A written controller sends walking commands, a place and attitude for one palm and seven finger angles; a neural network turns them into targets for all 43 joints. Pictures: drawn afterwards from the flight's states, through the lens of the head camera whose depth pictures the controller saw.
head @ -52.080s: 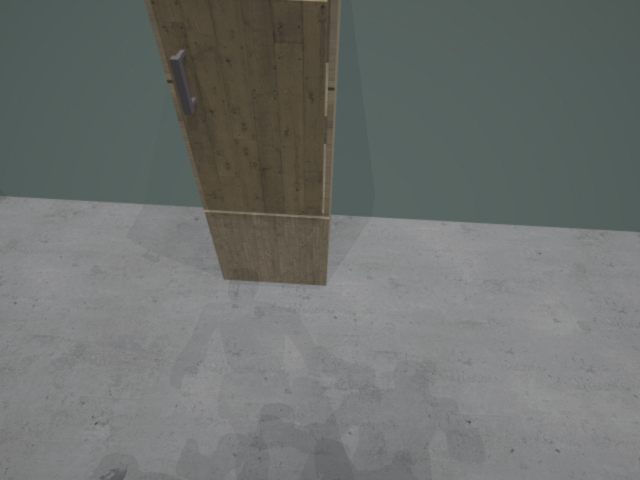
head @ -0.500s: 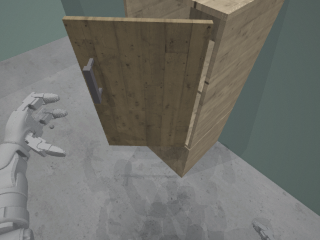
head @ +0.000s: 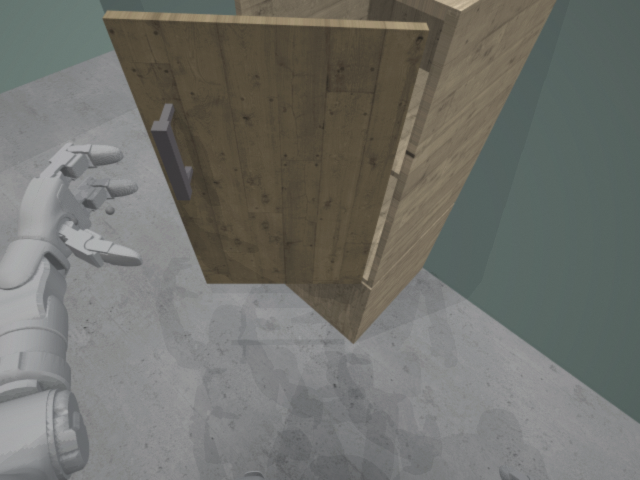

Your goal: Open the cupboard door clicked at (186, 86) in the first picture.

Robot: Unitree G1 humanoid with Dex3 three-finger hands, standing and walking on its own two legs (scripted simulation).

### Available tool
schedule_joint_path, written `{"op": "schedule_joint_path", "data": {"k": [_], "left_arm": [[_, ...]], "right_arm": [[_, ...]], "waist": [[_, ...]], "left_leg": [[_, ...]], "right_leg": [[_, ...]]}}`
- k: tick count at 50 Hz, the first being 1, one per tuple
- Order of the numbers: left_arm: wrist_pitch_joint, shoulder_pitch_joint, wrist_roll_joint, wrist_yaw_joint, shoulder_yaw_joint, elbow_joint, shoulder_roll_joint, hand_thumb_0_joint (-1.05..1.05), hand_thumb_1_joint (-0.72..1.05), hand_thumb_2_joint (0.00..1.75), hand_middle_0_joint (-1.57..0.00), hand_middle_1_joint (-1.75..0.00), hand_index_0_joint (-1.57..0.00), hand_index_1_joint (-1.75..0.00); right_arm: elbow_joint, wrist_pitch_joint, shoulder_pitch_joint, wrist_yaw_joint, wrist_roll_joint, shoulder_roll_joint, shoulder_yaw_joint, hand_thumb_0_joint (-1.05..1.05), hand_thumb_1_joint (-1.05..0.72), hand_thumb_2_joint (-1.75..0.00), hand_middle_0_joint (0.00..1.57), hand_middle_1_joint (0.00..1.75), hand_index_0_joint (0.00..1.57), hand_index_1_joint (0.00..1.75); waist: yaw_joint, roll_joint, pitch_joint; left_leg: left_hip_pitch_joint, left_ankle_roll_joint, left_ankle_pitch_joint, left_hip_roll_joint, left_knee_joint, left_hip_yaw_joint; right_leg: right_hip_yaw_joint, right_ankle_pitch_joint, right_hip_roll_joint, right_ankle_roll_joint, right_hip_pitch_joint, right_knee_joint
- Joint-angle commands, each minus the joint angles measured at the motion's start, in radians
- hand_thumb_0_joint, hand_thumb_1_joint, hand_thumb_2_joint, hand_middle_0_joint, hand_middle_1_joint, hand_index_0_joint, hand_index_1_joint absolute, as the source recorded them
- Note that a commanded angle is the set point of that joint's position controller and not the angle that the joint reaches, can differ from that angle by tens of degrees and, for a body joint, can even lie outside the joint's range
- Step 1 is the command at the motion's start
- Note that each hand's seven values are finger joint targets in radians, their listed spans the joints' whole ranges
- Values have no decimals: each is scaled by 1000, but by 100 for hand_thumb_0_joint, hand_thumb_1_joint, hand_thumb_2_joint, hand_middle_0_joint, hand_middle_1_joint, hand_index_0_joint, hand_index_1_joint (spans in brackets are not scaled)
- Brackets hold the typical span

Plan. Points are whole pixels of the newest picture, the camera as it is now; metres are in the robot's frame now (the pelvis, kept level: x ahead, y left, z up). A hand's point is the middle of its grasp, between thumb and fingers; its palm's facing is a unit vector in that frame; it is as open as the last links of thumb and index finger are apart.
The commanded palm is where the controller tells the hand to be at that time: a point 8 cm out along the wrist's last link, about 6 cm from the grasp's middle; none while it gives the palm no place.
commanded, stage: move the hooked fingers beside the handle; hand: left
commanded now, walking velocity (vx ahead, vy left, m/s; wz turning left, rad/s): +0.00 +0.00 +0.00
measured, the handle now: (176, 154) +0.53 +0.21 +0.09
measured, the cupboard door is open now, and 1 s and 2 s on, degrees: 44 44 44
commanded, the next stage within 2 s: slide the fingers in behind the handle in 1.36 s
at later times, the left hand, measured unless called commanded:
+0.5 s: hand (115, 180) +0.46 +0.27 +0.10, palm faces +0.03 -1.00 +0.00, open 14.0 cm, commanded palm +0.45 +0.32 +0.09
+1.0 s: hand (122, 174) +0.48 +0.27 +0.09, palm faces +0.03 -1.00 -0.01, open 14.0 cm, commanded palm +0.45 +0.31 +0.09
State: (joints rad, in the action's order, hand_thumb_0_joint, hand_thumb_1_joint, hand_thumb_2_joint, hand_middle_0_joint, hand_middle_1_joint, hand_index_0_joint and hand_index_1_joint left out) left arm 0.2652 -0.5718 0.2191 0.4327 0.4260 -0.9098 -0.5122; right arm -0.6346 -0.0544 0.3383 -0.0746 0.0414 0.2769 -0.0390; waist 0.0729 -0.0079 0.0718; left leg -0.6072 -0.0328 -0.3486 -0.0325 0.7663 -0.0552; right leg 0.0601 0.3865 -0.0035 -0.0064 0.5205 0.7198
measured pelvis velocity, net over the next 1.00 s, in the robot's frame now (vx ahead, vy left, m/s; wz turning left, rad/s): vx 0.01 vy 0.00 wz -0.03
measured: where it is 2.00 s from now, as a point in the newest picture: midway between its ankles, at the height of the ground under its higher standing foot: outside the picture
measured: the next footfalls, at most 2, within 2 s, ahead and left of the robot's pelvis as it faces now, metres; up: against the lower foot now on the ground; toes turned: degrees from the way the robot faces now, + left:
none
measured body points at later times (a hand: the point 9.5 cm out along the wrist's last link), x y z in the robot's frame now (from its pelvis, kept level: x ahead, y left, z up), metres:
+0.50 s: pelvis +0.00 -0.01 -0.01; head +0.09 +0.02 +0.43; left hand +0.45 +0.32 +0.10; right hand +0.01 -0.28 -0.11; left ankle +0.02 +0.10 -0.71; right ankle -0.02 -0.12 -0.71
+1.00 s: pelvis +0.01 +0.00 -0.01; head +0.11 +0.02 +0.42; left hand +0.47 +0.32 +0.09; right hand +0.01 -0.27 -0.12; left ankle +0.02 +0.10 -0.71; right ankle -0.02 -0.12 -0.71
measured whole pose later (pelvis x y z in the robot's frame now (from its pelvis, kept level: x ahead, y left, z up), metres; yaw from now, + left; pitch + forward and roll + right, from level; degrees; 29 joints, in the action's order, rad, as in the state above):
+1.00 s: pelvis +0.01 +0.00 -0.01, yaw -2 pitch +17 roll -3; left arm 0.30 -0.79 0.14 0.45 0.50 -1.14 -0.67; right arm -0.61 0.08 0.41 -0.05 0.03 0.27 -0.04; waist 0.14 -0.01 0.09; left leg -0.77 -0.03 -0.40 -0.06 0.87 -0.05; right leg 0.06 0.41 -0.03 -0.01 0.68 0.79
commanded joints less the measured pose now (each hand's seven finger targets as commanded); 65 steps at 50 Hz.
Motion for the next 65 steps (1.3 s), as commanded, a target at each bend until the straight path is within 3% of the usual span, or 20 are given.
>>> {"op": "schedule_joint_path", "data": {"k": [1,7,10,12,22,24,27,29,31,34,38,42,48,49,55,57,60,61,63,65], "left_arm": [[74,-447,9,-4,32,146,-295,0,-50,30,-30,-120,-30,-120],[105,-524,-13,-5,84,68,-388,0,-50,30,-30,-120,-30,-120],[115,-547,-18,4,65,55,-374,0,-50,30,-30,-120,-30,-120],[113,-536,-12,13,102,22,-420,0,-50,30,-30,-120,-30,-120],[108,-621,-32,38,112,-49,-483,0,-50,30,-30,-120,-30,-120],[99,-663,-38,42,80,-85,-469,0,-50,30,-30,-120,-30,-120],[103,-713,-49,43,106,-91,-524,0,-50,30,-30,-120,-30,-120],[107,-686,-57,42,93,-76,-502,0,-50,30,-30,-120,-30,-120],[101,-665,-42,45,74,-104,-458,0,-50,30,-30,-120,-30,-120],[79,-654,-47,45,92,-127,-489,0,-50,30,-30,-120,-30,-120],[108,-625,-54,22,133,-2,-518,0,-50,30,-30,-120,-30,-120],[103,-621,-44,12,137,-36,-504,0,-50,30,-30,-120,-30,-120],[118,-631,-47,10,121,13,-485,0,-50,30,-30,-120,-30,-120],[118,-623,-40,16,90,28,-441,0,-50,30,-30,-120,-30,-120],[75,-578,-33,24,89,-56,-438,0,-50,30,-30,-120,-30,-120],[88,-614,-37,20,87,-31,-449,0,-50,30,-30,-120,-30,-120],[111,-626,-39,14,103,-26,-469,0,-50,30,-30,-120,-30,-120],[120,-673,-31,17,60,-6,-418,0,-50,30,-30,-120,-30,-120],[125,-660,-38,16,91,-31,-460,0,-50,30,-30,-120,-30,-120],[120,-688,-41,17,50,-24,-416,0,-50,30,-30,-120,-30,-120]], "right_arm": [[87,-12,72,-18,2,177,67,0,-90,-90,20,30,20,30],[76,13,100,-18,-3,186,67,0,-90,-90,20,30,20,30],[73,20,111,-13,-6,185,68,0,-90,-90,20,30,20,30],[73,32,122,-14,-6,190,68,0,-90,-90,20,30,20,30],[69,69,165,-13,-7,199,66,0,-90,-90,20,30,20,30],[63,73,166,-14,-6,202,63,0,-90,-90,20,30,20,30],[58,78,186,-18,-9,210,63,0,-90,-90,20,30,20,30],[60,82,194,-14,-13,205,66,0,-90,-90,20,30,20,30],[59,87,202,-10,-15,202,65,0,-90,-90,20,30,20,30],[67,98,203,-8,-13,209,65,0,-90,-90,20,30,20,30],[90,106,207,3,-19,201,72,0,-90,-90,20,30,20,30],[86,114,202,6,-16,202,74,0,-90,-90,20,30,20,30],[82,115,201,4,-16,197,76,0,-90,-90,20,30,20,30],[82,114,193,7,-15,192,75,0,-90,-90,20,30,20,30],[88,121,183,4,-10,198,71,0,-90,-90,20,30,20,30],[93,119,176,2,-10,196,67,0,-90,-90,20,30,20,30],[91,116,172,1,-11,197,67,0,-90,-90,20,30,20,30],[89,114,170,1,-11,191,64,0,-90,-90,20,30,20,30],[81,114,172,-3,-11,198,67,0,-90,-90,20,30,20,30],[76,109,171,-3,-12,195,66,0,-90,-90,20,30,20,30]], "waist": [[16,-79,308],[22,-103,353],[30,-137,376],[25,-98,395],[52,-119,390],[77,-114,346],[74,-142,392],[63,-186,441],[69,-157,421],[69,-126,404],[32,-207,512],[49,-134,430],[47,-188,472],[54,-204,475],[56,-97,382],[52,-153,395],[56,-130,395],[72,-168,396],[63,-162,412],[76,-173,415]], "left_leg": [[304,1,321,4,-68,93],[280,-2,311,6,-44,86],[299,-1,325,5,-34,88],[267,-6,344,6,-23,79],[212,-14,324,8,7,71],[180,-16,272,6,8,72],[198,-14,298,4,20,84],[248,-6,342,2,29,90],[249,-7,360,-2,35,91],[199,-11,328,-2,32,85],[290,-1,456,-3,42,89],[244,-7,407,-6,36,88],[313,1,461,-11,41,100],[330,2,477,-11,43,95],[222,-11,383,-4,27,83],[241,-6,396,-1,31,85],[226,-6,368,-2,34,88],[249,-6,379,0,41,86],[256,-1,365,-3,40,98],[271,-2,352,-4,40,100]], "right_leg": [[-19,-290,-30,-18,29,-65],[-33,-296,-34,-14,32,-52],[-32,-299,-36,-14,50,-45],[-38,-340,-39,-11,14,-39],[-47,-336,-46,-7,51,-27],[-48,-292,-46,-3,87,-34],[-47,-296,-47,-7,97,-20],[-40,-302,-48,-10,117,-9],[-32,-308,-53,-13,131,-7],[-35,-304,-51,-5,120,-8],[-31,-374,-56,-11,92,15],[-27,-353,-62,-8,100,2],[-23,-359,-62,-13,117,7],[-24,-370,-62,-11,122,5],[-23,-353,-57,-6,99,-6],[-27,-352,-56,-10,110,0],[-30,-336,-56,-10,102,1],[-31,-338,-58,-13,123,3],[-29,-313,-58,-13,132,5],[-27,-295,-56,-10,155,0]]}}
